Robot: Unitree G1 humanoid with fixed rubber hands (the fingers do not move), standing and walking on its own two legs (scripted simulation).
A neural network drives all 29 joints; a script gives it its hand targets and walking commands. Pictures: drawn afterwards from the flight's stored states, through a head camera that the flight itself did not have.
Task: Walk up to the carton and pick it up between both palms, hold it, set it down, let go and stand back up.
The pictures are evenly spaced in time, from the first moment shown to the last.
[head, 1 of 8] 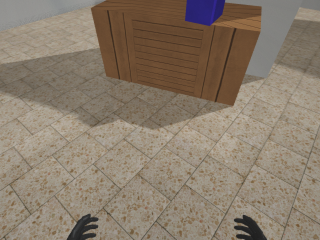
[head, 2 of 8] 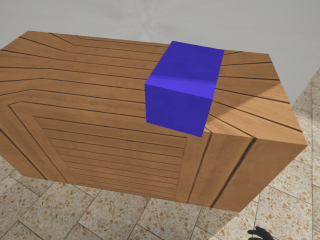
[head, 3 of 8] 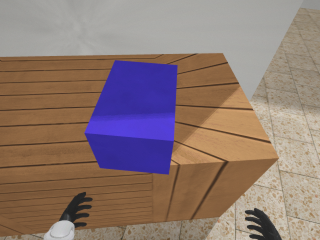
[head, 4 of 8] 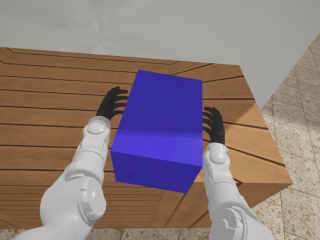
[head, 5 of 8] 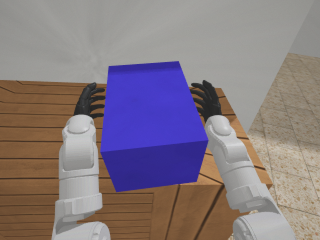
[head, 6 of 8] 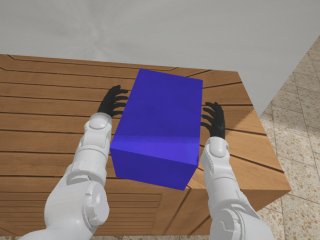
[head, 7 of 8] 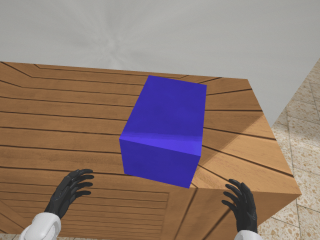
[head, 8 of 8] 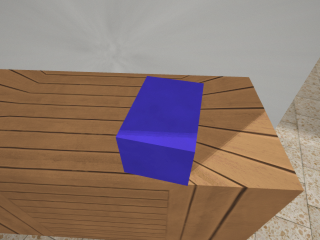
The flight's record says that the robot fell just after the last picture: no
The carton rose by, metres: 0.15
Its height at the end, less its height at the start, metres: +0.00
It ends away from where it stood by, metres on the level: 0.03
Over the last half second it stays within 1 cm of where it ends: yes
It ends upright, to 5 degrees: yes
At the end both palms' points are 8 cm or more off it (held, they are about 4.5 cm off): yes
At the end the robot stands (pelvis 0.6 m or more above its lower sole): yes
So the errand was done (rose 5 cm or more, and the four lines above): yes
